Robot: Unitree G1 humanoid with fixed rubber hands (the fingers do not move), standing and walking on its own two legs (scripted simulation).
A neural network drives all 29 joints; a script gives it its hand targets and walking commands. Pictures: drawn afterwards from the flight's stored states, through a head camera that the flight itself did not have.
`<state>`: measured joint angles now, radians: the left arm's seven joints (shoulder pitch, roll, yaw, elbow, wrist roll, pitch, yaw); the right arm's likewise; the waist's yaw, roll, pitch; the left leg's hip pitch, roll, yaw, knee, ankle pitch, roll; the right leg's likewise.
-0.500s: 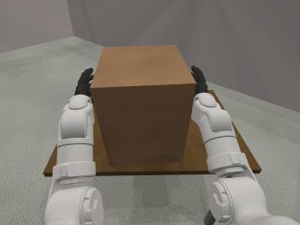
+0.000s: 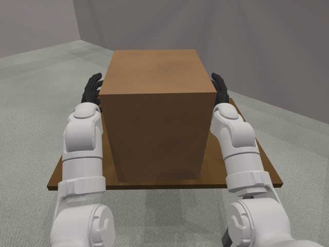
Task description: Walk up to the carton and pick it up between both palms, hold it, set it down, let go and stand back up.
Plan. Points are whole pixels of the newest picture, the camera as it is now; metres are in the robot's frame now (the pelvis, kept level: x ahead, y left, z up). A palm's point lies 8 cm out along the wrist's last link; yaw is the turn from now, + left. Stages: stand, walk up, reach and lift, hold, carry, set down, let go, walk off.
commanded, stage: hold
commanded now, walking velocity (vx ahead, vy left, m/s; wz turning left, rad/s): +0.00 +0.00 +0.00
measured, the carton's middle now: (157, 115) +0.39 +0.01 +0.19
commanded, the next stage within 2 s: none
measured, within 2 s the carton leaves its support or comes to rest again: neither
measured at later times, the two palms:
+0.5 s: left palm (89, 110) +0.36 +0.16 +0.22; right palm (219, 108) +0.37 -0.13 +0.22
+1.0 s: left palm (89, 111) +0.35 +0.16 +0.22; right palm (220, 110) +0.36 -0.13 +0.22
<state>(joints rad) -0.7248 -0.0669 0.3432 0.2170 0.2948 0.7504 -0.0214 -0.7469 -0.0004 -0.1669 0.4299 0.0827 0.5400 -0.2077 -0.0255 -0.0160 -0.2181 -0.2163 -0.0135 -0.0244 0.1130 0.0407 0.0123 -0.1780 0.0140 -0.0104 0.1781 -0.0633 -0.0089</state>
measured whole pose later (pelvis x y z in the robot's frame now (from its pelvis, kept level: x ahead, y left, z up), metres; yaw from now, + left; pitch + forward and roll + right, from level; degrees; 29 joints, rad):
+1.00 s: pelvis -0.01 +0.00 +0.00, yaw +0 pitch +2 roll +0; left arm -0.73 -0.07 0.35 0.23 0.31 0.75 -0.03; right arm -0.75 0.03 -0.22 0.42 0.06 0.54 -0.20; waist -0.01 -0.02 -0.20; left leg -0.25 -0.01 -0.02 0.20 0.01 0.01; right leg -0.22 0.01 -0.02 0.29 -0.11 -0.02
